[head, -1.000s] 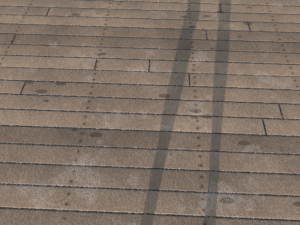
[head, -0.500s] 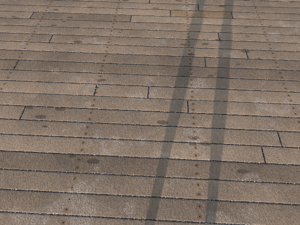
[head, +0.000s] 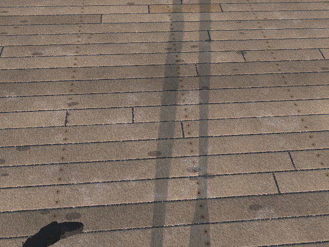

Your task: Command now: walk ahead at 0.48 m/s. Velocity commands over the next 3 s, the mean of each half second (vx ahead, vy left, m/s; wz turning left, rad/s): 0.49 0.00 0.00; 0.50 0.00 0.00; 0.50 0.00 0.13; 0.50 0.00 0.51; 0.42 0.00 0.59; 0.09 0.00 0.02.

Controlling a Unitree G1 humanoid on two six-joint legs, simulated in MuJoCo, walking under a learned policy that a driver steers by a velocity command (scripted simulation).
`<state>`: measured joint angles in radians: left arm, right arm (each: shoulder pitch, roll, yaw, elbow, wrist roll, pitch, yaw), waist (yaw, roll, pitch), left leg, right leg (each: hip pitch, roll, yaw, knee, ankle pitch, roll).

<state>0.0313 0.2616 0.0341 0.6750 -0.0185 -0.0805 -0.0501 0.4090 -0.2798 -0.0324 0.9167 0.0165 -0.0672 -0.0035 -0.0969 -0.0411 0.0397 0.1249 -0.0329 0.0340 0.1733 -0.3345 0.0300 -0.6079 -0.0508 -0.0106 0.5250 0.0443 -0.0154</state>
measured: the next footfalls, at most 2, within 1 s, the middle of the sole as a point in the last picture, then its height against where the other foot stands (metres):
right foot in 0.08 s outside the picture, level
left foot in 0.60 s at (121, 230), level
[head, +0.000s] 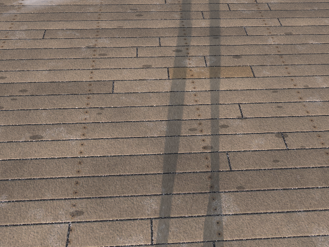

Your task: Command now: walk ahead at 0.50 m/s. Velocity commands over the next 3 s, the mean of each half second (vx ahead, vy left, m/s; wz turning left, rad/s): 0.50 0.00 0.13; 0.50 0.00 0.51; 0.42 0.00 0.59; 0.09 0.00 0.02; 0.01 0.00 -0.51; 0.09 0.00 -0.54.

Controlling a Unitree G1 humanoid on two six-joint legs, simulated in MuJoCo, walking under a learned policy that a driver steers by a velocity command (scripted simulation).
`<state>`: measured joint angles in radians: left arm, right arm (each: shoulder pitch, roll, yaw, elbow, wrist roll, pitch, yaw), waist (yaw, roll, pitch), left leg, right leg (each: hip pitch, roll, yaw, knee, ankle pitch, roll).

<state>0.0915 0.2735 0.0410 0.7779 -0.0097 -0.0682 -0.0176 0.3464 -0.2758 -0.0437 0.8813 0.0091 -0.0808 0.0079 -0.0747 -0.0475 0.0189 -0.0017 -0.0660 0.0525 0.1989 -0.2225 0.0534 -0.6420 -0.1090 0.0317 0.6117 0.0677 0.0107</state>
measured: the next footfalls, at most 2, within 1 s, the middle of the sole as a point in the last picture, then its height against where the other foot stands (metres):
right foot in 0.14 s outside the picture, level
left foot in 0.68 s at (129, 234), level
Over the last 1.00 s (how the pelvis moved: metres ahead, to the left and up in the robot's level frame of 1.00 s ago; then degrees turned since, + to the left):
0.57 0.04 0.01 0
